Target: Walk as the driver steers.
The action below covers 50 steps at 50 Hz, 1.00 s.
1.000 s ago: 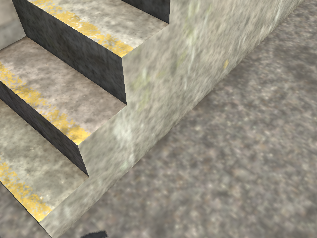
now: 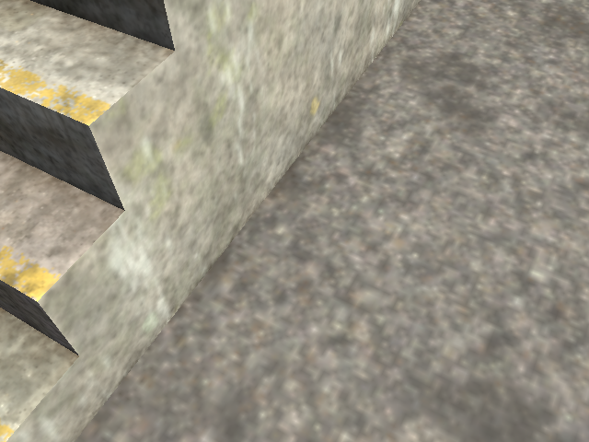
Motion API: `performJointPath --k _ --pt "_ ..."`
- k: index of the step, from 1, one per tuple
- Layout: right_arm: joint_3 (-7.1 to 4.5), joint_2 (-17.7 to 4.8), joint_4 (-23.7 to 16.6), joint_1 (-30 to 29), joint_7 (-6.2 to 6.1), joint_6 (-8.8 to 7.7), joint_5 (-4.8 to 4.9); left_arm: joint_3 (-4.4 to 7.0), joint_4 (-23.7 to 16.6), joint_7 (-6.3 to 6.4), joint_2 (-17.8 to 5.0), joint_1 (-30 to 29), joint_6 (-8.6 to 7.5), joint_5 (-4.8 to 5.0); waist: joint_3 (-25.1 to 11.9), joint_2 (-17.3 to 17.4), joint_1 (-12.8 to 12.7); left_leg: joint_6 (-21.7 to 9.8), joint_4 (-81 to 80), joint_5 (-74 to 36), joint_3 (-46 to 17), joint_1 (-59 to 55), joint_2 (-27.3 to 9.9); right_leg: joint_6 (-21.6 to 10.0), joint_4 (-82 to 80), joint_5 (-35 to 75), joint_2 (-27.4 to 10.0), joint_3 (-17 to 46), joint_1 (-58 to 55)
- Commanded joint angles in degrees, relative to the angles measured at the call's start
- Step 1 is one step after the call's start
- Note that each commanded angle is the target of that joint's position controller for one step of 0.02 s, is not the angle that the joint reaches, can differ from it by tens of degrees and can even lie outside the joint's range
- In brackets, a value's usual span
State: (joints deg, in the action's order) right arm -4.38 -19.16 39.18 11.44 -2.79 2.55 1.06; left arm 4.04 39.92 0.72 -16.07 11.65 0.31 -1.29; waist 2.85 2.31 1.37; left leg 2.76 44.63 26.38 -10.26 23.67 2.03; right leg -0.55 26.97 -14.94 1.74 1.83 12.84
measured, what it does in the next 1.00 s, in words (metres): steps on the spot: left foot, then right foot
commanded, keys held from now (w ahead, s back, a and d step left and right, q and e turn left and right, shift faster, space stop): w+q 0.52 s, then w+e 0.48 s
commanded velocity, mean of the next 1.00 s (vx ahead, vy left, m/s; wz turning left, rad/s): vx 0.00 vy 0.01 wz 0.23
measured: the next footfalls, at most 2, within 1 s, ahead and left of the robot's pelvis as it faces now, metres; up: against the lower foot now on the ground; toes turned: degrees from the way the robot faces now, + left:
left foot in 0.40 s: +0.00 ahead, +0.17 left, +0.00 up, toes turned +17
right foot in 0.78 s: +0.06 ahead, -0.06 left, +0.00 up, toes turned +17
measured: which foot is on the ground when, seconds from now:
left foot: up 0.00-0.38, down 0.40-1.00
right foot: down 0.00-0.40, up 0.42-0.76, down 0.78-1.00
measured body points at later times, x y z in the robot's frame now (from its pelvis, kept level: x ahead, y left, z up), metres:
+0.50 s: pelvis -0.02 +0.05 +0.00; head +0.01 +0.08 +0.44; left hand +0.02 +0.37 -0.12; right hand +0.23 -0.17 -0.07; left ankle -0.03 +0.15 -0.74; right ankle -0.03 -0.11 -0.67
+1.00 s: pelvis -0.02 +0.05 -0.01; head +0.01 +0.06 +0.44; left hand +0.05 +0.36 -0.10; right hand +0.19 -0.18 -0.10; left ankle -0.05 +0.15 -0.74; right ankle +0.03 -0.07 -0.74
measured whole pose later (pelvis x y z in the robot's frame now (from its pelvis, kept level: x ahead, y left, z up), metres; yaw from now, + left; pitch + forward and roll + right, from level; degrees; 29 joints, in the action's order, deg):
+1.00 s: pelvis -0.02 +0.05 -0.01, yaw +11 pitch +0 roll +1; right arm -3.5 -16.5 39.1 7.9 -1.3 0.9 -0.4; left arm 3.2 39.3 1.0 -17.6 11.4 0.5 1.2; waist 3.3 -0.3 -0.3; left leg -0.5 31.8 19.6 -0.7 14.4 3.1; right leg 0.9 32.7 -15.3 0.6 5.7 17.6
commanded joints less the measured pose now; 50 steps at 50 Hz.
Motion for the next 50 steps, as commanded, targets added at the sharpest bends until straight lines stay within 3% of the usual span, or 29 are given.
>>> performJointPath --k 1,2,3,5,9,13,14,15,17,19,20,21,22,23,24,25,26,29,32,35,38,39,40,41,42,43,44,47,50 --pt "-3.2 -8.35 -2.19 3.26 0.09 -0.42 0.3 1.71 -5.61 0.08 -7.7 -4.33 -2.02 -1.0 -4.63 -9.04 0.92 1.25 22.9 5.52 0.5 9.82 -0.09 -11.63 -8.32 25.72 -19.44 14.22 -6.24" --pt "-3.31 -7.95 -1.34 4.24 -0.04 0.19 0.16 1.53 -5.57 0.32 -7.08 -5.43 -2.33 0.27 -3.9 -9.29 0.96 1.98 24.64 1.82 0.47 11.24 -0.18 -10.18 -7.53 26.57 -17.77 11.11 -7.14" --pt "-3.18 -7.2 -1.39 3.74 0.0 0.63 0.08 1.2 -5.38 0.7 -6.86 -4.93 -2.43 0.73 -3.6 -9.84 0.31 2.79 26.28 -0.35 0.9 11.39 -0.18 -10.16 -7.03 29.95 -17.22 8.9 -7.17" --pt "-2.78 -6.05 -2.97 1.31 0.44 1.04 0.62 1.14 -4.91 1.33 -7.08 -3.15 -2.06 0.59 -3.18 -11.1 -1.29 4.14 24.62 -3.28 3.25 12.19 -0.29 -11.04 -7.47 30.2 -16.79 5.93 -8.53" --pt "-1.99 -4.77 -6.1 -3.05 1.64 1.56 0.39 1.98 -3.86 2.38 -9.57 0.5 -1.18 0.45 -3.77 -11.29 -4.34 5.46 16.86 -3.69 4.41 14.16 -2.47 -12.99 -8.3 28.87 -20.97 6.48 -15.22" --pt "-1.19 -3.32 -8.02 -3.95 3.07 1.67 -0.03 3.0 -3.7 2.27 -12.27 -1.1 -0.74 0.89 -3.52 -11.69 -4.36 4.93 9.17 -3.74 7.64 9.61 -5.03 -12.74 -9.12 27.37 -22.24 2.86 -13.29" --pt "-0.99 -2.68 -8.47 -3.31 3.35 1.26 -0.07 2.65 -3.55 1.89 -11.02 -3.08 -0.38 1.05 -4.63 -14.23 -2.9 3.98 3.53 -2.57 10.06 2.84 -5.15 -11.01 -8.02 23.19 -17.7 -3.39 -9.63" --pt "-0.99 -3.04 -8.79 -4.34 3.53 1.0 0.26 2.85 -3.42 1.53 -11.21 -2.66 -0.26 1.36 -3.87 -15.67 -4.04 3.48 0.91 -3.48 13.02 0.67 -3.67 -10.62 -7.6 22.75 -16.88 -4.64 -7.79" --pt "-1.38 -4.14 -9.58 -4.35 4.02 1.19 0.33 3.25 -3.24 0.99 -12.29 -2.74 -0.28 2.22 -4.15 -14.6 -3.5 1.69 -5.2 -6.93 14.32 -2.79 -3.22 -9.96 -5.34 23.29 -18.57 -4.03 -6.85" --pt "-2.03 -4.49 -8.57 0.15 4.12 1.74 0.14 3.06 -3.18 0.33 -11.52 -3.97 -0.75 3.7 -5.17 -11.19 -0.42 -1.82 -16.97 -14.91 15.11 -10.81 -1.87 -6.61 0.86 20.55 -18.58 -5.61 -4.16" --pt "-3.05 -6.95 -7.68 3.59 3.45 1.69 0.02 2.27 -1.53 -0.16 -8.89 -0.02 -1.02 3.19 -6.77 -4.71 0.34 -4.14 -21.93 -23.3 11.99 -19.3 -1.87 -2.74 8.9 14.86 -15.8 -9.11 1.03" --pt "-4.51 -13.39 -8.59 6.51 2.31 1.18 0.05 0.76 -3.27 -0.35 -4.84 -0.35 -0.9 -0.21 -7.87 12.04 0.28 -9.82 -22.83 -47.13 -7.81 -30.48 -15.91 3.0 27.86 -17.92 -9.24 -12.13 17.83" --pt "-4.42 -16.04 -9.91 4.74 2.82 -0.81 -2.2 0.88 -5.96 0.31 -5.99 -4.08 -0.85 -0.28 -10.98 14.62 1.23 -23.24 -23.71 -49.48 -22.1 -24.11 -26.65 5.14 40.14 -27.56 -2.82 -3.3 24.42" --pt "-3.66 -12.72 -9.57 3.91 3.48 -2.18 -2.29 1.83 -5.88 0.82 -9.35 -6.65 -0.45 1.1 -10.67 8.23 2.97 -23.52 -25.43 -42.75 -17.33 -22.64 -23.68 4.95 44.43 -24.46 -4.15 1.04 24.51" --pt "-3.0 -10.96 -8.68 1.34 3.29 -2.8 -1.72 2.02 -5.87 1.04 -9.75 -6.82 -0.33 1.62 -7.55 8.21 1.02 -19.94 -25.56 -37.61 -12.04 -19.89 -19.93 4.06 43.37 -19.25 -4.93 1.73 24.46" --pt "-2.69 -9.51 -8.79 -1.42 2.84 -2.69 -0.91 2.3 -4.52 1.52 -9.87 -5.69 -0.29 1.07 -6.74 5.17 -0.26 -16.81 -25.38 -32.51 -9.38 -18.98 -16.6 3.91 40.72 -14.73 -5.54 2.26 23.82" --pt "-2.29 -8.81 -9.0 -3.64 2.41 -2.21 -0.32 2.42 -4.42 1.68 -10.1 -5.31 -0.34 0.53 -5.97 5.99 -1.24 -15.79 -25.07 -34.26 -8.02 -17.11 -15.2 4.34 39.31 -11.4 -4.9 1.99 22.52" --pt "-0.62 -5.32 -8.84 -5.34 1.19 -1.92 -1.31 1.58 -1.8 0.8 -7.86 -1.26 -0.1 1.33 -10.0 5.55 -2.53 -15.49 -24.68 -38.66 -2.42 -16.8 -13.78 5.46 35.23 -6.41 -3.95 -0.21 16.02" --pt "0.6 -2.56 -6.96 -5.42 0.99 -2.07 -1.83 -0.21 -1.6 0.17 -4.22 -2.56 0.21 1.34 -9.15 5.99 -1.32 -14.68 -25.35 -30.04 0.15 -14.68 -12.61 5.4 21.78 -4.9 -5.6 -0.36 8.82" --pt "0.57 -3.82 -4.75 -4.51 1.59 -2.14 -2.7 -0.37 -1.95 -0.46 -5.47 -3.49 0.35 1.73 -5.74 6.95 0.21 -15.3 -26.93 -17.88 -1.34 -10.89 -13.56 4.65 13.85 -5.91 -5.14 -1.54 3.74" --pt "0.16 -5.78 -3.79 -6.28 1.64 -2.08 -1.65 -0.02 -1.91 -0.49 -6.92 -1.89 -0.02 1.73 -2.48 4.76 -1.79 -13.56 -24.81 -13.35 -1.8 -8.54 -13.33 2.67 3.43 0.15 -3.33 -3.46 0.56" --pt "0.14 -5.7 -2.84 -4.46 1.5 -2.16 -1.46 0.01 -2.27 -0.44 -7.68 -1.83 -0.22 1.14 -2.05 2.89 -1.85 -11.55 -23.39 -13.93 -1.11 -8.79 -12.25 1.77 -0.24 5.56 -3.76 -2.18 -0.35" --pt "0.03 -5.5 -2.55 -3.03 1.25 -2.38 -1.86 0.36 -3.24 -0.17 -10.1 -1.94 -0.43 0.83 -2.39 -0.72 -0.78 -8.78 -19.57 -12.72 1.0 -8.66 -9.85 0.37 -0.45 17.49 -6.84 2.24 -1.05" --pt "0.07 -4.56 -3.37 -1.21 1.07 -2.4 -2.67 1.4 -3.12 0.04 -14.05 -2.45 -0.53 1.66 -2.89 -9.05 2.16 -5.51 -16.36 -10.02 6.53 -7.73 -4.36 -3.59 -0.61 20.2 -10.13 7.83 0.46" --pt "0.1 -3.88 -3.48 -3.85 0.48 -2.18 -2.88 1.64 -3.36 -0.15 -12.93 -2.33 -0.67 2.08 -2.91 -12.51 0.14 -2.66 -11.33 -9.02 11.41 -9.4 -0.72 -7.29 -4.83 14.3 -12.51 13.14 4.02" --pt "0.15 -2.83 -4.38 -6.3 0.16 -1.98 -2.51 0.99 -3.48 -0.21 -10.87 -2.43 -0.8 1.51 -2.45 -14.92 -0.53 -2.03 -8.57 -8.66 11.03 -8.34 0.28 -9.28 -7.41 11.73 -14.48 17.76 4.24" --pt "0.1 -2.07 -4.62 -6.58 -0.02 -1.74 -2.08 0.94 -3.74 -0.09 -10.44 -2.93 -0.95 1.21 -2.84 -16.01 -0.62 -2.3 -7.05 -7.26 10.4 -6.76 0.69 -10.17 -7.86 12.06 -15.06 19.63 2.98" --pt "-0.24 -1.22 -4.74 -4.95 0.86 -2.0 -1.61 1.44 -4.54 0.16 -10.69 -2.79 -1.51 1.99 -5.16 -14.96 -0.76 -3.15 -6.58 0.52 8.25 -2.74 0.74 -10.88 -4.54 20.53 -15.26 21.27 -3.43" --pt "-0.61 -1.49 -3.03 -0.53 2.27 -3.1 -1.13 1.78 -6.22 1.07 -10.41 -5.57 0.37 3.22 -8.45 -11.03 0.7 -3.63 -20.22 -13.5 7.99 -11.79 -1.12 -7.15 0.6 19.75 -11.3 18.54 -1.3"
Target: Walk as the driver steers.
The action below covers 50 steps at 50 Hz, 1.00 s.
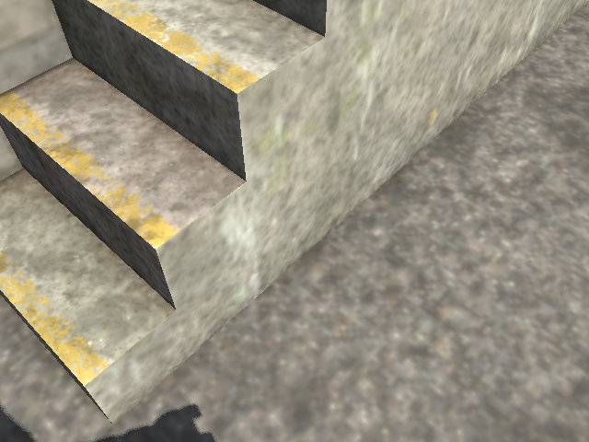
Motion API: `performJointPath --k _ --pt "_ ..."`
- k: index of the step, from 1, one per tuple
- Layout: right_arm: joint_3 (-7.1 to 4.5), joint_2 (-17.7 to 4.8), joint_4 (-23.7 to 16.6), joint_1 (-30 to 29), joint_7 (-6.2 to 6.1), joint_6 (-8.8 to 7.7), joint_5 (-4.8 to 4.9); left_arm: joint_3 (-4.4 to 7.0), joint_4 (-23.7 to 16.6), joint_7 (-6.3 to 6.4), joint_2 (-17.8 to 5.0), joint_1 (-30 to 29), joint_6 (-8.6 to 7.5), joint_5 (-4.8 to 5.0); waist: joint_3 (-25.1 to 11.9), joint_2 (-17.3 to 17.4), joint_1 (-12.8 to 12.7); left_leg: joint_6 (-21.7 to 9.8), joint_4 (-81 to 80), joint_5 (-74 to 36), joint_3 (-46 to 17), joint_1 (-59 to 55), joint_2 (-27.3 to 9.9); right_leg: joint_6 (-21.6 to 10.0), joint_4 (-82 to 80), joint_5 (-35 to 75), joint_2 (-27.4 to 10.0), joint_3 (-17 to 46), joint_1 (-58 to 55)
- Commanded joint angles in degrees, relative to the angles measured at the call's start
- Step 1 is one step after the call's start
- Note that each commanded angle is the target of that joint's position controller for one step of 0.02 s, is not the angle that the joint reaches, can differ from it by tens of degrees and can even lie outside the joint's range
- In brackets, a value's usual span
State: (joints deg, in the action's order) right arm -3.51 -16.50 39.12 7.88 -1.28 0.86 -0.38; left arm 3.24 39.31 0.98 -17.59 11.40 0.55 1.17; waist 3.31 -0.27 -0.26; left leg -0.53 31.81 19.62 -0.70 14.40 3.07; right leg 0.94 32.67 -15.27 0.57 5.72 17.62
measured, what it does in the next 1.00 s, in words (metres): steps on the spot: right foot, then left foot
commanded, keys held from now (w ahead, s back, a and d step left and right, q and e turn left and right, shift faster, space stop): w+e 0.52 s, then w+q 0.48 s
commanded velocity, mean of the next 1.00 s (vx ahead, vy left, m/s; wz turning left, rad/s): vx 0.00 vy -0.02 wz -0.23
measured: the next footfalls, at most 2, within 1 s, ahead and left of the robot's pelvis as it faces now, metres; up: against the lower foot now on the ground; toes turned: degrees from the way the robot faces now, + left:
right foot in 0.40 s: -0.01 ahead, -0.14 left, +0.00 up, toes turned -16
left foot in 0.78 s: +0.05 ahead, +0.05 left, +0.00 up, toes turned -16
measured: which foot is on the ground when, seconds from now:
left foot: down 0.00-0.40, up 0.42-0.76, down 0.78-1.00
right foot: down 0.00-0.02, up 0.04-0.38, down 0.40-0.80, up 0.82-1.00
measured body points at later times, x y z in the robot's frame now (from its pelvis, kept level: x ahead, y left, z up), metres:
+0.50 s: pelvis -0.02 -0.04 +0.00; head +0.01 -0.07 +0.45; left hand +0.22 +0.18 -0.07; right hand +0.03 -0.36 -0.11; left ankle -0.02 +0.10 -0.66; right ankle -0.04 -0.12 -0.73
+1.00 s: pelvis -0.04 -0.06 +0.01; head -0.01 -0.07 +0.45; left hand +0.17 +0.17 -0.10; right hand +0.03 -0.37 -0.09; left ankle +0.01 +0.06 -0.73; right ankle -0.09 -0.17 -0.70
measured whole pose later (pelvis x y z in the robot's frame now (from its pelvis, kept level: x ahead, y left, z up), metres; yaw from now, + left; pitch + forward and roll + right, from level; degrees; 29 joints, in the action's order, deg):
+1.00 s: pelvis -0.04 -0.06 +0.01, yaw -11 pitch +0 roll -1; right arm -2.8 -17.6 39.8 11.6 -2.0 0.6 1.1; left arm 3.5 39.9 1.5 -16.3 8.5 1.7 0.1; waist 3.5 0.8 1.0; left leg 0.9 29.5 13.3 -5.8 16.7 -0.4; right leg 2.1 43.0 -28.3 3.8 2.3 18.4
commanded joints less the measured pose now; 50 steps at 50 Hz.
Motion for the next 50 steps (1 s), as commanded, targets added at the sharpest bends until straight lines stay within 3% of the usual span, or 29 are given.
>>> performJointPath --k 1,2,3,4,5,6,9,10,13,16,19,20,21,22,23,24,26,29,31,34,38,39,40,41,42,44,46,48,50 --pt "-2.4 -7.69 -3.01 3.47 0.81 -1.28 -0.34 2.16 -6.74 0.97 -7.07 -5.05 0.68 0.45 -8.89 -1.74 1.04 -2.57 -9.58 -12.54 -6.93 -7.3 -8.02 -5.52 0.63 13.37 -6.18 10.26 0.63" --pt "-3.34 -11.2 -2.99 2.9 1.01 -0.99 -0.87 1.75 -7.34 0.94 -5.81 -3.62 1.0 0.01 -5.71 10.86 -0.51 -8.85 -13.0 -19.95 -16.71 -8.15 -16.07 -1.62 8.5 -2.63 1.75 1.1 9.72" --pt "-2.69 -9.34 -4.26 2.51 1.04 -1.42 -1.66 2.43 -7.13 0.93 -7.78 -2.4 1.1 -0.97 -6.31 13.84 0.67 -16.14 -14.44 -29.69 -23.53 -8.55 -24.91 0.99 22.48 -21.02 1.48 -0.62 13.39" --pt "-1.88 -7.57 -4.65 2.39 0.95 -1.86 -1.64 3.57 -6.26 0.58 -10.13 -1.1 1.17 -0.64 -6.27 8.5 0.35 -18.13 -14.04 -34.14 -22.45 -8.46 -25.82 1.86 32.33 -22.12 0.51 1.97 15.03" --pt "-1.75 -7.33 -4.73 0.33 0.68 -2.07 -1.17 3.9 -5.32 0.32 -9.86 -0.12 1.53 -0.07 -5.69 4.93 -1.37 -16.07 -12.95 -33.18 -17.4 -8.66 -23.15 2.4 35.45 -18.85 -0.46 2.37 15.89" --pt "-1.91 -7.67 -4.52 -1.04 0.41 -2.28 -0.31 3.54 -5.23 0.19 -8.46 -0.18 1.9 0.02 -4.25 4.63 -1.67 -13.96 -12.8 -31.78 -13.38 -9.52 -20.93 3.06 33.69 -15.08 -1.34 2.21 17.93" --pt "-1.94 -8.31 -3.26 1.97 -0.78 -1.51 -0.58 2.37 -6.29 -0.33 -5.52 -3.76 2.02 0.32 -5.11 6.71 1.19 -13.47 -12.82 -35.26 -6.57 -13.06 -18.34 5.3 28.54 -9.81 -1.58 -1.82 17.77" --pt "-1.94 -7.92 -1.63 3.4 -1.4 -0.54 -0.35 1.78 -6.93 -0.62 -4.4 -3.45 1.56 0.1 -6.44 9.28 0.62 -13.04 -12.25 -31.22 -1.88 -12.38 -15.14 4.85 24.2 -10.08 -1.5 -4.73 14.02" --pt "-2.6 -10.37 -2.16 3.27 -1.59 0.38 -0.57 0.99 -8.8 -1.58 -3.96 -7.33 1.27 0.22 -6.46 8.88 3.03 -13.48 -12.27 -31.87 -1.27 -11.31 -18.12 4.04 14.57 -9.93 -1.82 -7.65 8.92" --pt "-3.23 -12.27 -2.15 2.24 -0.69 0.12 0.57 1.55 -9.08 -2.01 -5.65 -5.2 1.86 0.18 -7.65 8.75 2.07 -12.75 -10.81 -33.38 -2.29 -11.94 -21.65 2.33 7.31 -8.01 -2.32 -8.18 4.74" --pt "-3.18 -11.57 -1.25 2.14 -0.37 -0.32 1.9 2.57 -7.87 -1.91 -6.9 -0.48 2.58 -0.21 -7.71 6.48 -0.47 -7.1 -3.87 -26.45 2.15 -7.25 -19.65 -1.95 -8.28 4.32 -0.02 -9.58 -6.02" --pt "-2.62 -9.43 -0.65 4.49 -0.13 -0.69 0.89 3.9 -7.57 -1.15 -10.63 2.12 2.77 -0.09 -9.03 -1.08 -0.56 -2.46 5.41 -17.29 6.63 0.58 -16.11 -4.84 -10.83 18.71 -3.8 -2.63 -15.2" --pt "-1.0 -5.45 -4.26 2.18 -0.02 -1.03 -2.18 5.41 -8.86 -0.02 -17.54 2.83 2.66 -0.67 -8.46 -18.27 0.12 4.34 22.17 13.34 10.71 19.44 -6.35 -16.0 -11.06 37.64 -19.01 19.88 -22.09" --pt "-1.65 -7.73 -5.34 -3.49 -0.4 -1.28 -1.05 4.56 -9.33 -0.57 -14.66 4.24 1.44 -2.49 -11.05 -11.55 -4.79 5.35 34.51 21.62 0.79 22.11 -3.17 -24.08 -12.82 37.78 -22.75 23.56 -18.38" --pt "-2.04 -8.65 -5.52 -3.33 -0.35 -1.17 0.42 3.83 -8.66 -0.64 -12.97 1.88 0.44 -2.31 -9.07 -8.38 -2.7 4.88 38.38 17.83 -1.92 23.18 -4.52 -22.41 -13.1 35.24 -19.8 18.17 -16.37" --pt "-2.2 -8.78 -4.69 -1.94 -0.52 -1.08 0.67 3.61 -8.47 -0.37 -11.57 -1.29 0.07 -1.32 -7.27 -6.35 -0.56 4.44 37.39 12.76 -2.48 23.06 -5.46 -18.91 -12.79 31.29 -15.71 13.55 -14.54" --pt "-2.61 -9.18 -3.69 -0.57 -1.15 -1.19 -0.34 2.91 -8.52 0.24 -9.66 -4.3 0.63 0.07 -6.49 -5.11 1.31 4.74 34.93 5.71 -1.85 20.66 -4.84 -16.05 -12.46 31.16 -11.74 10.24 -11.23" --pt "-1.74 -7.2 -1.1 3.8 -1.18 -0.93 0.55 1.74 -7.81 0.61 -7.11 -4.37 1.32 -1.26 -9.32 -6.21 1.81 5.37 29.49 2.25 0.95 15.11 -4.0 -15.81 -12.35 30.39 -9.78 5.56 -10.87" --pt "-0.69 -5.42 -1.08 2.37 -1.13 -0.95 0.72 1.18 -6.79 0.6 -6.14 -3.72 1.58 -1.73 -8.82 -6.51 0.33 4.85 21.51 1.93 1.67 11.66 -4.86 -15.34 -12.37 24.22 -9.13 4.67 -10.25" --pt "0.02 -5.31 -1.81 0.21 -0.53 -1.19 0.94 0.45 -4.68 0.36 -5.4 -2.06 1.52 -2.66 -7.19 -7.12 -1.8 3.37 13.65 3.41 1.49 6.61 -5.98 -16.29 -13.2 14.72 -10.93 6.58 -7.99" --pt "0.29 -5.63 -1.34 2.45 0.2 -1.66 0.39 -0.18 -2.19 -0.3 -4.74 -3.75 0.43 -1.9 -3.92 -4.29 1.63 0.8 -4.66 -7.27 2.33 -4.63 -4.75 -12.3 -11.85 4.18 -9.31 5.48 -1.66" --pt "0.09 -7.73 -1.96 2.27 0.06 -1.69 -0.42 -0.12 -1.44 -0.2 -4.66 -1.87 -0.11 -2.05 -3.6 -1.3 0.95 -0.09 -6.02 -15.16 -1.44 -6.75 -6.94 -9.15 -9.61 1.67 -6.95 4.11 -0.55" --pt "-0.73 -12.64 -3.47 1.7 -0.29 -1.64 -0.49 0.33 -1.48 -0.06 -5.49 0.64 -0.51 -2.81 -3.73 6.76 -1.9 -2.98 -5.49 -26.4 -8.87 -6.23 -12.99 -5.79 -4.27 -2.71 -2.07 0.05 0.64" --pt "-1.32 -13.5 -2.93 1.02 -0.19 -1.73 0.15 0.78 -2.04 0.55 -5.55 -0.71 -0.31 -3.04 -2.99 13.86 -1.94 -9.64 -10.19 -20.89 -17.99 0.84 -18.03 -2.38 0.25 -4.01 1.93 -4.74 -1.59" --pt "-0.85 -11.46 -3.02 0.87 -0.03 -1.91 0.02 1.13 -2.78 1.15 -6.04 -3.77 0.0 -2.81 -1.56 14.94 -0.59 -12.09 -12.98 -18.55 -22.46 2.26 -19.47 -1.53 3.52 -3.92 2.33 -4.49 -1.61" --pt "-0.85 -10.42 -2.8 2.2 -0.34 -2.37 0.18 1.55 -3.36 1.47 -4.89 -4.74 0.62 -2.15 -2.59 15.17 0.58 -13.37 -12.89 -22.01 -24.76 -2.16 -20.16 -1.21 10.48 -12.3 3.86 -3.91 3.74" --pt "-1.79 -12.17 -2.82 3.91 -0.72 -2.72 0.53 1.71 -4.18 1.03 -4.26 -5.44 0.77 -1.73 -4.67 10.46 1.71 -14.46 -11.82 -28.72 -25.27 -7.24 -20.97 -0.04 19.02 -20.4 2.79 -1.29 9.61" --pt "-2.49 -12.22 -3.05 1.88 -1.1 -1.43 1.78 1.23 -3.74 0.75 -2.15 -3.7 0.51 -0.77 -6.05 8.09 0.71 -11.25 -9.99 -29.09 -20.72 -8.27 -16.9 1.59 12.88 -16.47 1.64 -1.48 8.23" --pt "-2.7 -11.37 -3.49 0.56 -1.46 0.91 2.31 0.86 -3.31 0.04 -0.8 -2.56 -0.24 -0.42 -7.72 9.66 0.64 -9.51 -8.5 -29.93 -18.3 -6.35 -13.59 2.85 5.18 -9.45 3.08 -4.01 2.4"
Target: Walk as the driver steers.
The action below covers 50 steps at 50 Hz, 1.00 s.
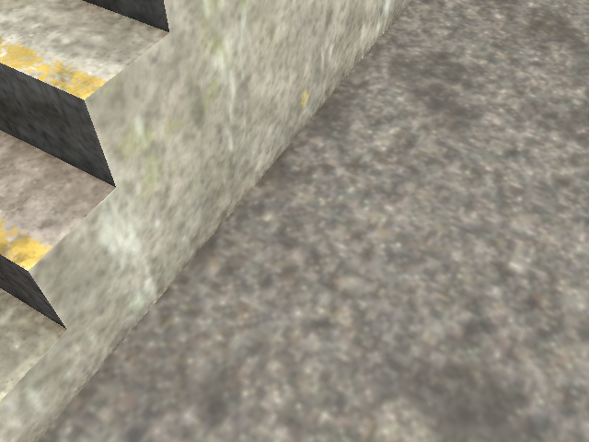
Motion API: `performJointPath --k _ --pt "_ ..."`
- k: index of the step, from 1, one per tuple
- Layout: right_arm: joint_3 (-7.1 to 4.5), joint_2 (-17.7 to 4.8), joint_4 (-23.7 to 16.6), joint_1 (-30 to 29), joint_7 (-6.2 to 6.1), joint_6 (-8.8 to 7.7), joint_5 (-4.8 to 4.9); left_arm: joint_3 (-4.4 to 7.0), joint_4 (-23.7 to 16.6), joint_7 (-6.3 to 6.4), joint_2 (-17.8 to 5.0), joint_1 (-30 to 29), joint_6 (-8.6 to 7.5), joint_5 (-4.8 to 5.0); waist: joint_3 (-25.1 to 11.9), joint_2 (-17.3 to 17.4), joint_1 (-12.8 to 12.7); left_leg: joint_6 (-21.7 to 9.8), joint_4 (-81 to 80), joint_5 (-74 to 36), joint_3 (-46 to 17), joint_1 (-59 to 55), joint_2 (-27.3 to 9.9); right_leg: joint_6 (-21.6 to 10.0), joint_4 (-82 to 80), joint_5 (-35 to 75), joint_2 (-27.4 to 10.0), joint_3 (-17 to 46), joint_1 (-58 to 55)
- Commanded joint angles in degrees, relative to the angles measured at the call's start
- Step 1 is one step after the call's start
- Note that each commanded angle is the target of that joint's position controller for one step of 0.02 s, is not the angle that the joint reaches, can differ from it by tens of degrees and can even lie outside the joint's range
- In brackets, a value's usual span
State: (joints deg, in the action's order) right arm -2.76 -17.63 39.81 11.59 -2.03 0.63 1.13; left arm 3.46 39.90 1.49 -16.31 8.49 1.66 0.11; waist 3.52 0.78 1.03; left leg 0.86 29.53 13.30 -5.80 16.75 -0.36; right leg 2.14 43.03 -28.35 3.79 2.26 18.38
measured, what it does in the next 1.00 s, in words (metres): steps on the spot: right foot, then left foot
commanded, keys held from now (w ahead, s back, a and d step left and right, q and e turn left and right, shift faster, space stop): w+q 0.56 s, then w+e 0.44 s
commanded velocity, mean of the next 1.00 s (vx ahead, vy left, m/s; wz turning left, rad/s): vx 0.20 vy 0.02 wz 0.27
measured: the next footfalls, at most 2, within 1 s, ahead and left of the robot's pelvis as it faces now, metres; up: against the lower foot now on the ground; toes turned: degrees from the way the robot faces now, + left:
right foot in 0.06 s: +0.03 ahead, -0.12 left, +0.00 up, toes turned +5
left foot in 0.56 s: -0.02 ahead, +0.13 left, +0.00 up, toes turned +24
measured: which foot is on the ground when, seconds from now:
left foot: down 0.00-0.06, up 0.08-0.54, down 0.56-1.00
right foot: up 0.00-0.04, down 0.06-0.56, up 0.58-1.00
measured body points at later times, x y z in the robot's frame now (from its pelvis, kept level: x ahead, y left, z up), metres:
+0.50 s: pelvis -0.02 -0.02 +0.00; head +0.02 -0.01 +0.45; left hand +0.03 +0.30 -0.09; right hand +0.21 -0.22 -0.09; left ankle -0.05 +0.12 -0.71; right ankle -0.01 -0.13 -0.74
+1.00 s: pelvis +0.09 +0.03 +0.00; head +0.10 +0.04 +0.45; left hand +0.16 +0.33 -0.10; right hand +0.21 -0.23 -0.11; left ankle -0.06 +0.11 -0.74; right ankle +0.30 -0.08 -0.67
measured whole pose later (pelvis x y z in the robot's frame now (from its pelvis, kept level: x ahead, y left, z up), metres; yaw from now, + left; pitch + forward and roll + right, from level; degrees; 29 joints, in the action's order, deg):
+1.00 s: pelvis +0.09 +0.03 +0.00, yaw +14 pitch +1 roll +1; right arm -3.2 -16.0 42.8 21.5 -0.9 -4.3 -0.3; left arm 3.6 40.7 -2.6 -16.4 12.8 -1.7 1.2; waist -0.4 -1.5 2.3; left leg 0.7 11.1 17.0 10.1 -5.1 -1.5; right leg 2.4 45.6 1.9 -4.4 2.2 40.5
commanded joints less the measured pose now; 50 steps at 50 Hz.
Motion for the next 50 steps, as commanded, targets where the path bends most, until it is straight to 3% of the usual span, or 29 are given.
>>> performJointPath --k 1,2,3,4,5,6,7,8,9,13,16,17,18,21,24,26,27,28,29,30,31,32,34,36,38,41,44,47,50 --pt "-3.48 -9.87 -4.49 -3.81 -0.81 2.18 1.04 0.78 -3.41 -1.05 -2.02 2.17 -1.74 0.79 -8.74 9.23 -1.62 -10.0 -5.1 -22.16 -12.6 -7.57 -8.8 1.74 -10.63 8.27 0.54 -1.81 -1.78" --pt "-3.31 -9.16 -5.1 -4.93 -0.87 2.85 1.46 1.14 -2.37 -1.44 -2.28 5.0 -2.07 0.7 -9.39 9.19 -3.16 -8.46 -3.52 -18.04 -12.03 -5.52 -7.18 1.32 -18.25 14.82 1.15 -3.3 -6.32" --pt "-2.9 -7.44 -5.45 -4.09 -0.87 2.98 1.36 1.94 -1.67 -1.35 -4.28 7.0 -2.13 0.3 -9.54 6.53 -3.29 -5.81 -0.53 -8.72 -10.91 -0.43 -4.65 0.23 -22.17 18.58 -1.4 -1.48 -12.1" --pt "-2.05 -3.73 -5.38 -1.37 -0.53 2.94 -0.14 3.34 -2.37 -0.64 -9.83 8.62 -1.94 -0.5 -8.77 -7.53 -2.19 -1.32 13.04 9.69 -4.64 10.73 2.09 -4.67 -25.46 23.09 -15.44 12.91 -18.16" --pt "-3.02 -6.04 -7.28 -1.17 -0.62 2.08 -0.63 3.72 -4.17 -1.15 -13.79 5.48 -2.34 -3.3 -6.38 -17.43 -1.38 1.08 25.05 24.69 -3.78 18.94 5.17 -15.06 -27.53 28.32 -28.42 29.14 -11.28" --pt "-4.41 -10.44 -6.06 -0.37 -0.39 1.61 -0.69 2.91 -5.84 -1.02 -11.23 2.77 -3.31 -3.68 -5.31 -11.49 -0.82 1.71 35.4 22.6 -6.89 18.66 2.55 -18.48 -28.57 28.35 -28.96 28.63 -8.99" --pt "-5.46 -12.21 -4.29 0.86 -0.2 1.91 -0.01 2.18 -5.99 -0.76 -8.82 -0.49 -3.9 -2.96 -3.28 -7.23 0.94 2.12 39.22 17.93 -6.96 19.18 2.12 -16.13 -27.09 27.24 -25.48 21.25 -7.72" --pt "-5.64 -11.4 -2.56 2.7 -0.47 2.48 0.1 1.87 -6.43 -0.41 -7.76 -2.34 -4.14 -1.85 -2.56 -5.68 1.7 2.85 40.28 14.07 -6.39 19.96 1.68 -13.15 -26.28 25.28 -21.67 15.59 -8.74" --pt "-5.53 -10.52 -2.19 2.83 -0.54 2.92 -0.08 1.59 -6.26 0.18 -7.21 -2.74 -4.19 -0.96 -1.99 -6.17 1.31 3.82 41.83 10.88 -6.01 20.97 1.56 -12.12 -25.48 27.78 -20.17 12.4 -9.82" --pt "-4.82 -8.1 -4.49 -0.43 0.31 3.42 0.94 1.2 -5.73 1.79 -7.03 1.83 -3.36 -1.27 -3.42 -8.34 -2.17 6.84 40.87 6.05 -2.27 22.36 1.42 -13.41 -25.43 33.16 -19.46 5.57 -15.12" --pt "-4.29 -7.07 -6.4 -2.17 0.96 3.6 0.46 1.87 -4.77 2.38 -8.84 4.8 -2.46 -1.29 -4.03 -8.52 -3.8 7.89 36.45 6.37 -1.87 23.87 0.0 -14.81 -25.79 33.66 -22.35 5.39 -19.85" --pt "-3.72 -5.56 -7.4 -2.74 1.01 2.87 0.27 1.61 -4.73 2.34 -7.73 2.52 -1.57 -1.37 -4.39 -11.67 -2.51 7.99 31.29 6.61 2.08 19.9 -1.22 -14.62 -26.33 30.07 -18.41 -1.07 -17.55" --pt "-3.04 -4.56 -7.71 -3.38 1.2 2.49 0.18 1.7 -5.04 2.17 -7.73 1.52 -1.11 -1.41 -3.41 -12.9 -3.24 7.91 27.0 6.54 4.61 16.37 -1.65 -14.28 -26.46 28.86 -16.97 -3.8 -14.74" --pt "-2.37 -4.2 -9.47 -5.21 2.3 2.25 -0.27 2.89 -4.85 1.19 -10.73 2.53 -0.93 -0.99 -3.65 -10.69 -4.65 6.46 19.41 9.04 7.85 10.86 -2.65 -15.57 -25.85 32.45 -20.29 -3.89 -12.86" --pt "-2.59 -4.93 -10.33 -3.75 2.84 2.86 -0.02 3.58 -4.4 -0.21 -12.17 1.64 -1.37 0.58 -5.38 -10.03 -3.5 3.59 12.22 9.41 8.66 7.53 -2.75 -15.42 -23.0 37.47 -23.67 -2.83 -14.74" --pt "-3.06 -5.25 -9.99 -1.27 3.2 3.26 0.0 3.68 -4.04 -0.62 -12.09 0.02 -1.61 1.87 -6.01 -9.35 -1.2 0.6 1.98 3.38 10.16 1.82 -1.54 -12.63 -18.44 37.84 -23.27 -4.81 -13.81" --pt "-3.7 -6.45 -9.29 1.03 2.99 3.27 -0.21 3.33 -2.97 -0.72 -10.65 1.51 -1.69 2.27 -6.73 -7.37 -0.14 -1.36 -5.01 -3.21 9.91 -4.08 -0.02 -9.52 -13.77 34.93 -21.26 -7.36 -11.26" --pt "-5.2 -10.57 -8.67 4.42 2.21 3.12 -0.09 2.56 -1.98 -0.91 -8.03 4.65 -1.91 1.16 -9.14 1.34 0.28 -4.19 -8.04 -18.33 3.01 -14.85 -3.13 -4.96 -3.01 25.96 -17.11 -11.62 -3.27" --pt "-5.82 -16.13 -10.46 4.13 0.94 2.51 -0.75 0.28 -5.04 -1.29 -3.1 3.19 -2.05 -2.92 -10.16 19.28 -1.47 -13.37 -5.19 -44.95 -18.44 -24.24 -19.69 1.04 14.69 -10.57 -8.72 -12.86 15.61" --pt "-4.67 -12.7 -10.7 4.55 1.65 0.86 -2.44 1.47 -5.31 -0.71 -7.22 -1.15 -1.78 -1.51 -14.86 12.23 3.46 -22.67 -7.83 -39.35 -21.38 -18.1 -25.12 2.2 24.49 -13.45 -6.33 -3.31 17.01" --pt "-3.91 -8.31 -6.29 11.69 2.05 -1.04 1.44 1.31 -6.17 -2.45 -6.94 -1.28 -3.2 1.68 -15.81 9.14 4.28 -18.07 -13.52 33.96 -20.69 -23.01 -18.73 -0.67 25.68 -4.95 -10.17 -1.35 24.84" --pt "-3.36 -8.08 -6.63 8.27 2.36 -2.4 1.43 1.51 -7.72 -2.81 -7.19 -6.15 -3.77 3.13 -6.51 11.07 4.9 -15.85 -17.95 37.08 -23.32 -19.47 -19.46 -1.31 26.29 1.48 -9.78 -2.8 33.41" --pt "-2.22 -7.23 -6.58 4.46 1.91 -3.41 -0.23 2.3 -5.3 -2.87 -9.27 -2.42 -4.2 1.55 -3.25 8.7 1.6 -13.75 -20.27 31.59 -18.45 -15.34 -17.03 -1.77 23.91 11.07 -10.91 -0.55 31.5" --pt "-2.18 -6.84 -6.08 4.98 1.47 -4.57 -1.78 2.26 -3.55 -3.12 -8.15 0.0 -5.13 1.3 -2.8 7.32 0.85 -12.34 -22.16 21.93 -11.59 -15.95 -15.02 -1.74 22.73 18.28 -10.09 -0.39 30.23" --pt "-2.19 -6.78 -5.28 5.95 1.21 -5.47 -2.18 1.95 -3.03 -2.7 -6.6 0.09 -5.03 1.73 -1.25 5.99 1.03 -11.6 -23.45 16.11 -6.14 -15.01 -14.77 -0.89 21.6 22.29 -9.02 1.87 30.89" --pt "-2.22 -6.52 -3.82 6.99 1.05 -6.12 -2.22 1.95 -3.08 -2.33 -5.68 0.41 -4.57 1.55 0.91 5.66 0.78 -11.21 -25.01 10.19 -0.25 -13.96 -15.02 1.24 17.49 26.22 -7.54 4.76 31.48" --pt "-2.47 -6.98 -2.73 6.47 1.02 -6.19 -2.15 1.71 -3.26 -2.78 -4.91 0.19 -4.31 1.07 2.1 5.44 0.62 -10.77 -25.69 4.26 5.12 -13.11 -15.37 2.31 11.76 30.05 -7.83 3.9 29.64" --pt "-2.87 -7.53 -1.22 7.41 0.83 -5.93 -1.72 0.75 -4.41 -3.77 -3.32 -2.7 -4.36 1.05 4.41 4.4 2.03 -10.24 -25.98 -0.29 9.85 -13.49 -16.04 1.43 4.91 31.68 -8.87 0.91 27.72" --pt "-3.43 -8.45 0.48 8.76 0.94 -5.4 -0.85 -0.19 -6.26 -5.09 -2.22 -5.56 -4.68 1.2 5.98 3.43 3.16 -9.46 -25.34 -2.98 12.7 -16.74 -17.56 -1.45 -1.97 29.51 -9.62 -0.98 25.98"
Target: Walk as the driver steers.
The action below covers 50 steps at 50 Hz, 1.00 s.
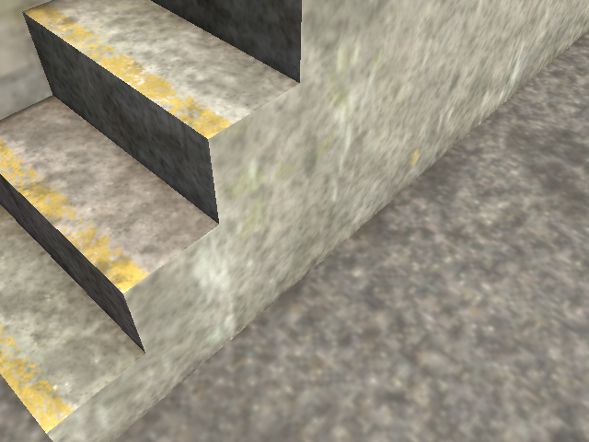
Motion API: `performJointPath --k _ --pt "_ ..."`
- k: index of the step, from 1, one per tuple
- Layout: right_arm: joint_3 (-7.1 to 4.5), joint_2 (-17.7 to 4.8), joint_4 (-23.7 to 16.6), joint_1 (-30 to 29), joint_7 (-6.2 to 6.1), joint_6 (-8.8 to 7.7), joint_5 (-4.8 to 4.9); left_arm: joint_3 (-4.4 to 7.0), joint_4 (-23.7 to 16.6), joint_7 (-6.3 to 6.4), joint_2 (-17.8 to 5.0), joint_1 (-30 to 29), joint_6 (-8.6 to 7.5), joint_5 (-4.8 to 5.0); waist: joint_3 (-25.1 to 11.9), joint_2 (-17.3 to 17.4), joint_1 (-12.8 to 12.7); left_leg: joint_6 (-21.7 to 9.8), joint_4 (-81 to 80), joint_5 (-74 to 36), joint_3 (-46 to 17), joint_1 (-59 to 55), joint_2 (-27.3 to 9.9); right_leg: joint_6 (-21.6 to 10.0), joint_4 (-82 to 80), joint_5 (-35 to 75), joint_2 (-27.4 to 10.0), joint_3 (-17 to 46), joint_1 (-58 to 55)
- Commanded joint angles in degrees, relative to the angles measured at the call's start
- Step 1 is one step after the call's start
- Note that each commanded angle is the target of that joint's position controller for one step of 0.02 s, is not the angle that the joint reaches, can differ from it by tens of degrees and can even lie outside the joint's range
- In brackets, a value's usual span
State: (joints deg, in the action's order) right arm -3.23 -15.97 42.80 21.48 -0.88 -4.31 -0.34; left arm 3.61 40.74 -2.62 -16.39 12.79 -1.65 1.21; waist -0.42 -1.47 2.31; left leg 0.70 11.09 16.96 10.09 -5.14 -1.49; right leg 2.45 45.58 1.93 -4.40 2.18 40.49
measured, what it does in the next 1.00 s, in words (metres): walks ahead: right foot, then left foot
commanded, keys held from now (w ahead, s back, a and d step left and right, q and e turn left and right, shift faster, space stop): w+e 0.54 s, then w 0.02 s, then w+q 0.44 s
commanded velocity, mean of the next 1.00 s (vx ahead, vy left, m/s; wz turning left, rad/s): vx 0.44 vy -0.08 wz -0.25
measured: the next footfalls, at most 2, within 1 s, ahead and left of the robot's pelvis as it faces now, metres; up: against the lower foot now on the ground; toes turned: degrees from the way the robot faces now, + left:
right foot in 0.14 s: +0.25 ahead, -0.16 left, +0.00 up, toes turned -7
left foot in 0.64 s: +0.57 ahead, -0.04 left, +0.00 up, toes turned -24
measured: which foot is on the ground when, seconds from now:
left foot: down 0.00-0.14, up 0.16-0.62, down 0.64-1.00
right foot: up 0.00-0.12, down 0.14-0.66, up 0.68-1.00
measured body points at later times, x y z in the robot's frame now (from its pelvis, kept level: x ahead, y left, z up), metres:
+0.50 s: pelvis +0.27 -0.09 +0.00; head +0.30 -0.11 +0.45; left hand +0.44 +0.17 -0.09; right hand +0.40 -0.39 -0.08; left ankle +0.51 +0.04 -0.68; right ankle +0.21 -0.15 -0.74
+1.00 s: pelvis +0.50 -0.16 +0.01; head +0.55 -0.12 +0.46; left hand +0.74 +0.02 -0.10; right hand +0.42 -0.47 -0.07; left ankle +0.53 -0.02 -0.74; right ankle +0.56 -0.39 -0.67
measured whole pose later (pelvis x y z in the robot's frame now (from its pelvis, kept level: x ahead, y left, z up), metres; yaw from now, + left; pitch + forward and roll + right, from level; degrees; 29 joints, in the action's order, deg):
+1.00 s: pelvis +0.50 -0.16 +0.01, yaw -15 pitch -1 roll -3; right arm -2.5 -18.6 46.0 23.9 -4.6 -3.2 0.7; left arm 2.6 34.0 -1.7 -17.2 9.2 -0.1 -1.6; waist 5.2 -4.2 3.7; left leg 1.6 19.2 10.9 -10.1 7.9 -2.2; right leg 6.0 44.7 -6.4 -0.3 7.9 31.1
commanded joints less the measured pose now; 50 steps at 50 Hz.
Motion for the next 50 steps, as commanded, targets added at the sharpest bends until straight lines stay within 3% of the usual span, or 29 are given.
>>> performJointPath --k 1,3,4,5,6,7,8,9,10,11,12,14,18,22,25,28,30,31,32,33,34,35,36,37,38,40,42,47,50 --pt "-3.17 -10.44 -2.07 -0.96 -0.07 -0.17 0.94 -0.46 -7.59 -1.38 -2.28 -10.38 -1.42 0.13 10.1 5.52 2.04 -9.04 -6.26 -7.51 -2.4 3.84 -16.72 -2.89 -6.33 -2.59 -1.33 -1.88 2.92" --pt "-3.55 -11.27 -1.19 -0.53 0.09 0.56 1.31 -0.41 -8.56 -1.93 -3.13 -10.6 -1.47 0.1 9.65 5.61 1.67 -8.4 -3.13 -13.74 -1.28 1.35 -17.13 -5.38 -9.12 -8.13 -0.09 -4.22 0.18" --pt "-3.8 -12.27 -0.96 -0.88 0.09 0.88 1.4 0.0 -8.8 -1.96 -4.12 -9.15 -1.41 0.06 7.94 6.67 0.32 -7.84 1.23 -25.02 -0.42 0.36 -16.89 -6.86 -9.87 -11.6 1.68 -5.91 -3.3" --pt "-3.96 -13.25 -0.89 -1.44 0.04 1.26 1.38 1.0 -8.13 -1.76 -5.97 -4.51 -1.3 0.1 3.84 7.56 -2.62 -6.96 9.4 -38.59 0.74 0.19 -16.14 -8.38 -10.06 -13.59 4.37 -7.81 -10.51" --pt "-3.68 -13.18 -1.1 -2.13 -0.13 1.7 1.28 2.84 -5.66 -1.22 -8.94 5.28 -1.24 0.3 -2.37 6.59 -8.11 -5.13 23.08 -48.42 3.3 3.75 -13.63 -10.2 -12.07 -12.32 8.51 -9.81 -24.22" --pt "-2.58 -10.79 -2.06 -0.24 -0.48 1.23 0.41 4.93 -3.23 -0.19 -13.53 14.84 -0.71 0.78 -8.91 2.74 -11.98 -2.36 39.66 -39.93 3.09 16.81 -11.29 -12.28 -10.45 -10.11 7.33 -3.76 -43.27" --pt "0.39 -1.46 -5.9 5.27 0.06 -0.17 -1.79 6.23 -3.15 0.63 -21.84 14.57 -0.83 1.09 -14.49 -17.29 -5.06 2.53 62.95 12.09 -0.62 42.85 0.15 -22.94 -17.29 -23.78 -8.67 30.29 -61.6" --pt "0.35 -5.41 -5.65 0.31 0.55 -2.62 0.41 4.79 -5.84 0.63 -17.57 15.67 -1.98 0.1 -24.7 -9.32 -9.03 2.1 71.43 16.14 -15.75 47.64 3.1 -26.45 -28.26 -30.2 -14.39 48.72 -64.9" --pt "-0.7 -9.72 -7.46 -6.67 0.92 -3.62 2.71 3.68 -5.07 0.55 -13.69 13.89 -2.81 -0.63 -16.52 -5.01 -10.23 0.8 71.9 10.18 -16.65 53.2 0.32 -22.87 -29.89 -25.18 -13.58 41.32 -60.84" --pt "-0.05 -8.84 -8.16 -8.06 0.6 -4.25 2.11 3.27 -5.2 0.69 -12.51 10.9 -3.13 -0.26 -11.05 -1.79 -8.08 -0.39 67.74 5.29 -16.08 52.74 -2.39 -21.19 -29.03 -19.82 -11.52 34.31 -52.67" --pt "-0.11 -8.99 -7.66 -8.15 0.14 -4.34 0.4 2.6 -6.05 0.89 -10.49 6.29 -2.98 -0.19 -7.06 1.3 -5.39 -0.39 62.69 1.87 -15.95 49.21 -4.56 -19.86 -28.7 -13.42 -9.36 28.36 -43.78" --pt "-0.61 -9.62 -6.97 -5.53 0.24 -2.82 -0.46 1.57 -7.69 1.32 -8.41 1.38 -2.93 -1.3 -4.2 -1.36 -1.33 0.16 58.4 -1.15 -16.38 41.97 -6.09 -19.69 -31.84 -6.11 -6.54 22.69 -33.18" --pt "0.06 -7.76 -7.08 -6.99 0.41 -0.86 -1.61 1.83 -6.45 2.38 -9.77 1.27 -3.32 -0.56 -0.07 -0.63 -0.43 3.45 48.22 -6.53 -13.81 41.51 -4.93 -19.68 -34.0 3.24 -3.37 15.02 -26.07" --pt "1.1 -5.53 -8.44 -16.63 0.72 -1.47 -0.94 1.96 -5.35 3.21 -10.67 2.96 -2.12 -0.37 1.44 -1.93 -4.26 4.23 27.48 -20.32 -12.61 37.77 -1.37 -16.0 -32.77 -3.06 0.74 11.46 -24.89" --pt "1.24 -6.25 -8.99 -20.97 1.5 -2.18 0.06 2.34 -4.42 3.28 -11.29 5.34 -1.2 -0.16 1.69 -2.67 -6.23 3.76 20.34 -22.86 -13.61 35.46 0.08 -15.51 -30.39 -7.16 -0.84 15.41 -27.42" --pt "0.46 -8.79 -8.37 -20.19 2.01 -2.86 0.05 2.2 -3.58 3.21 -10.31 5.94 -0.79 -0.08 1.04 -4.04 -5.6 1.84 16.05 -19.15 -15.29 34.46 0.11 -14.4 -25.28 -7.34 -3.08 20.08 -33.9" --pt "-0.16 -10.21 -7.05 -16.26 1.92 -3.32 -0.06 1.88 -2.87 2.96 -9.4 6.23 -0.39 -0.88 -0.35 -6.17 -4.48 -0.56 14.97 -15.44 -12.81 30.49 0.27 -13.44 -21.34 -1.04 -3.85 19.88 -37.37" --pt "-1.24 -11.75 -5.74 -11.36 1.6 -3.88 -0.33 1.48 -3.19 2.77 -8.26 5.5 -0.31 -1.1 -2.98 -5.55 -2.01 -2.17 12.53 -14.16 -11.14 23.26 1.35 -11.65 -14.19 6.96 -0.64 17.28 -37.52" --pt "-1.72 -13.6 -4.98 -3.58 1.27 -4.14 -1.29 0.52 -3.98 2.57 -6.39 5.12 -0.42 -1.76 -10.19 -3.5 1.71 -6.07 15.41 -13.0 -17.05 9.71 -4.53 -9.5 -1.53 5.94 2.23 14.69 -32.23" --pt "-3.48 -19.51 -3.12 3.91 1.16 -3.85 -2.14 -0.64 -5.29 2.39 -3.51 10.72 -1.28 -1.05 -16.87 11.28 0.8 -17.26 12.58 -4.5 -42.08 -9.76 -15.94 -4.1 19.33 -9.09 11.19 8.3 -12.99" --pt "-3.66 -20.52 -2.1 4.83 -0.02 -3.85 -1.16 -0.28 -2.78 2.88 -4.56 16.16 0.12 -0.67 -14.69 12.1 -0.64 -18.34 4.55 -14.56 -67.98 -10.48 -27.12 -1.71 28.57 -35.46 15.94 16.0 -5.06" --pt "-2.37 -16.83 -2.23 1.18 -0.71 -3.76 0.45 1.08 -1.81 3.04 -9.43 14.24 1.27 -1.25 -9.22 3.42 -2.07 -14.78 6.07 -18.29 -60.89 -6.48 -26.37 -0.74 34.82 -32.24 12.64 19.36 -3.43" --pt "-1.84 -14.68 -2.52 -0.7 -1.2 -3.74 0.57 0.84 -2.78 3.15 -9.75 8.78 2.24 -2.65 -7.32 0.43 -1.69 -11.78 7.94 -24.14 -49.07 -1.53 -22.67 -0.55 36.59 -28.07 11.41 18.01 -4.58" --pt "-1.42 -13.42 -1.47 -1.96 -1.44 -3.35 0.97 0.67 -4.41 2.85 -9.34 5.11 2.88 -4.24 -3.61 -0.12 -2.8 -9.95 8.63 -27.02 -38.62 4.38 -18.4 -0.68 33.51 -23.43 8.89 14.29 -3.78" --pt "-0.86 -11.86 -1.29 -3.09 -1.93 -3.33 1.29 0.81 -5.89 2.25 -9.21 3.23 2.99 -4.56 -2.43 2.37 -3.78 -8.31 8.38 -25.38 -32.27 8.03 -14.3 -0.96 29.07 -19.37 5.96 11.19 -4.86" --pt "-0.33 -10.51 -1.2 -2.44 -2.34 -2.42 0.74 0.03 -7.66 0.99 -6.38 1.42 2.48 -3.95 -0.27 8.02 -3.71 -7.78 5.64 -23.5 -29.06 11.29 -9.99 -0.05 24.47 -15.25 5.69 6.81 -6.18" --pt "-0.77 -12.31 -1.03 -1.43 -2.5 -1.84 0.41 -0.47 -7.84 0.8 -4.63 1.99 2.33 -3.33 -0.3 9.33 -3.6 -9.65 4.48 -25.87 -29.2 12.1 -10.66 1.39 18.68 -15.87 5.24 5.12 -6.51" --pt "-2.47 -16.35 -0.1 0.87 -3.87 -0.02 0.85 -0.06 -10.69 1.45 -3.98 -2.7 1.1 -2.92 1.03 12.24 -0.78 -9.71 2.49 -21.06 -28.69 11.46 -10.64 3.89 2.29 -9.35 4.42 4.2 -8.56" --pt "-3.4 -16.51 -0.91 -0.62 -4.76 1.11 1.33 0.12 -12.42 0.64 -3.1 -5.14 -0.13 -2.4 3.05 13.94 -0.38 -7.74 1.63 -13.3 -28.03 15.03 -9.52 4.07 -6.47 -4.0 5.21 3.67 -14.82"
Velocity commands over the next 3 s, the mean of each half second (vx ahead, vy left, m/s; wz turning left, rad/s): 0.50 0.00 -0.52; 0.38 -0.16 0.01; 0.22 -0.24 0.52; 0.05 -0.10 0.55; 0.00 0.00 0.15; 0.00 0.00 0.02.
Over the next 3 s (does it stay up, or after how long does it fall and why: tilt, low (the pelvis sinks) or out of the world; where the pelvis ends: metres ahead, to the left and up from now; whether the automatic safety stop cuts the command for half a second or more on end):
stays up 0.55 -0.44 0.00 its command is cut before an obstacle after 0.7 s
